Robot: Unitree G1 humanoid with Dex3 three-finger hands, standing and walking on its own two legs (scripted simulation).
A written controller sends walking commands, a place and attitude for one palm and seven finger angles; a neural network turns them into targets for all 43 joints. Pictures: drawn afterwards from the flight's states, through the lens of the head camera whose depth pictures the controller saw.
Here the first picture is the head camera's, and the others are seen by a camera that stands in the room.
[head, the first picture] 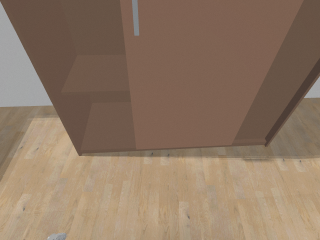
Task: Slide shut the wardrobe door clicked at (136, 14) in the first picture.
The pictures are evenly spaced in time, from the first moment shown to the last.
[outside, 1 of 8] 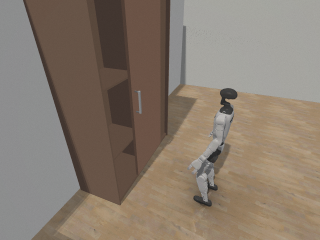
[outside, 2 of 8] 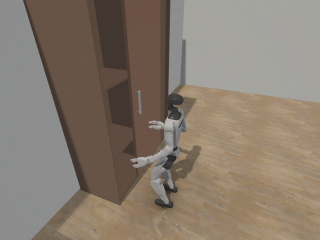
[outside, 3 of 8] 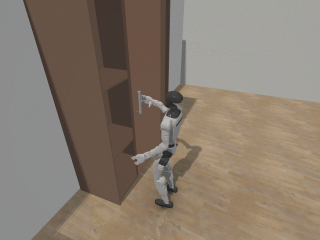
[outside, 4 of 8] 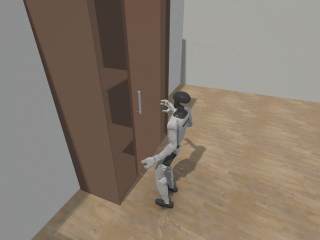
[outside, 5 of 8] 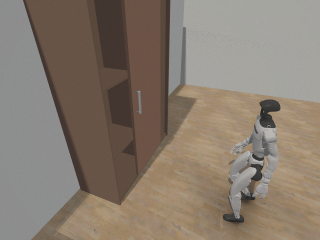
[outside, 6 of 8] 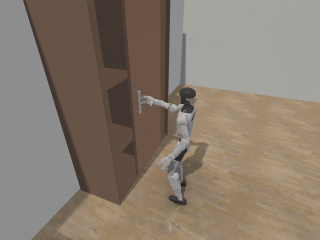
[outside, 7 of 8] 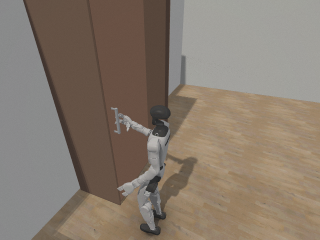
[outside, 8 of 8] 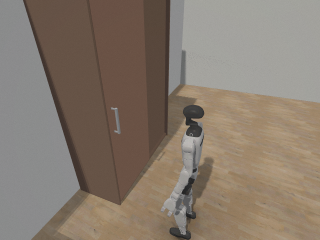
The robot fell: no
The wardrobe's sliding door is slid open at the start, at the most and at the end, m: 0.41 0.41 0.00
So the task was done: yes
